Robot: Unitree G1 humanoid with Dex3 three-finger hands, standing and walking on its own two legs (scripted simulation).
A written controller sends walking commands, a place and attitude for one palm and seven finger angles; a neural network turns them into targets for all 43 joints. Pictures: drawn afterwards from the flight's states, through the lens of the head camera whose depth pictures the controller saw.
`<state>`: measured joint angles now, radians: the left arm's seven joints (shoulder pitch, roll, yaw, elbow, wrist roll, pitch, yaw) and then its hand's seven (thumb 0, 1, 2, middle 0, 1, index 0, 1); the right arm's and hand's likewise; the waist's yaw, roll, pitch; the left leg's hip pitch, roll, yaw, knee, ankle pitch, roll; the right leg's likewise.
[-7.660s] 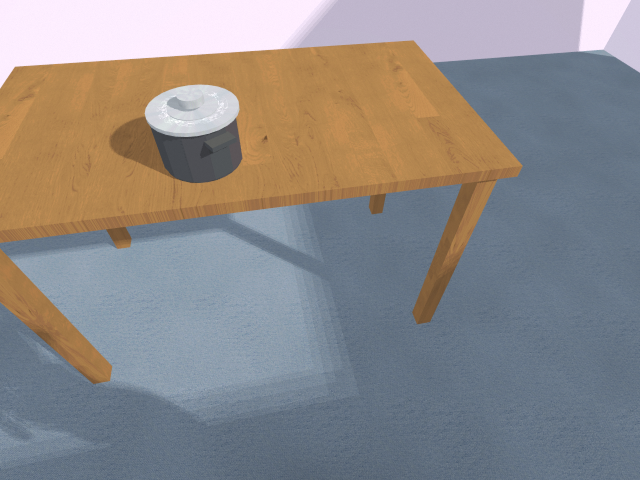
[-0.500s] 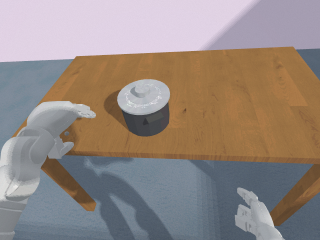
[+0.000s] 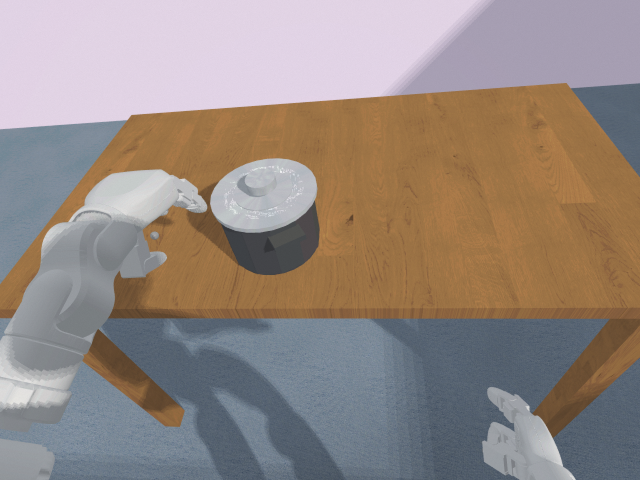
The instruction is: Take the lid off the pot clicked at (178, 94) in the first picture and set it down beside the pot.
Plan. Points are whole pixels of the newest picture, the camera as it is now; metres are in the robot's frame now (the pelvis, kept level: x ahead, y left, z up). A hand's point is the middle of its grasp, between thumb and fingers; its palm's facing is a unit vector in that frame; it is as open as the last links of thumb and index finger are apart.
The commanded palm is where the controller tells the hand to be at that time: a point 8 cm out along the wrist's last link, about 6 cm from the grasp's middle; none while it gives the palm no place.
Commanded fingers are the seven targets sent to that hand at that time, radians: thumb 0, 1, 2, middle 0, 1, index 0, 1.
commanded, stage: move the open hand above the knob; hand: left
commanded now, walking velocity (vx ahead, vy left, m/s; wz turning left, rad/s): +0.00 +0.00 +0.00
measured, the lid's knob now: (260, 181) +0.53 +0.14 +0.10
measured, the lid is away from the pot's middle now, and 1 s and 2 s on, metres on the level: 0.00 0.00 0.00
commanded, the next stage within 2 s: lower the open fingers around the knob in 1.86 s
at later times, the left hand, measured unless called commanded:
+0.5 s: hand (197, 197) +0.42 +0.19 +0.16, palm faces -0.20 -0.03 -0.98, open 10.1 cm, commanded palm +0.40 +0.19 +0.23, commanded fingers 0.00 -0.32 1.49 -0.84 -0.08 -0.84 -0.08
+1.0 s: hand (232, 166) +0.47 +0.15 +0.17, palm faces -0.23 -0.04 -0.97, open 10.1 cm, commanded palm +0.46 +0.16 +0.23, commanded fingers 0.00 -0.32 1.49 -0.84 -0.08 -0.84 -0.08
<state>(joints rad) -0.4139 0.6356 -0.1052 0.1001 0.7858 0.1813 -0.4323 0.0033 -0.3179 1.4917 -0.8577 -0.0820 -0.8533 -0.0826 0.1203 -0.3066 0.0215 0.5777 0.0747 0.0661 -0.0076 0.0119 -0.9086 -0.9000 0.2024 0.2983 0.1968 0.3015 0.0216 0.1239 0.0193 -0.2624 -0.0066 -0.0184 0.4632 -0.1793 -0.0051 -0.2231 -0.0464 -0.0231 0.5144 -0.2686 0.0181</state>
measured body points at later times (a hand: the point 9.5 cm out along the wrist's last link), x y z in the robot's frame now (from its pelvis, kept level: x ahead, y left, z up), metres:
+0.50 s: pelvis +0.02 +0.01 +0.00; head +0.03 -0.04 +0.45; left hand +0.42 +0.19 +0.22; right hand +0.20 -0.23 -0.11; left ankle +0.04 +0.13 -0.74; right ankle +0.00 -0.13 -0.74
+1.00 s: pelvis +0.03 +0.01 +0.00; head +0.05 -0.04 +0.45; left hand +0.48 +0.15 +0.22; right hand +0.17 -0.24 -0.13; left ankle +0.04 +0.13 -0.74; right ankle +0.00 -0.13 -0.74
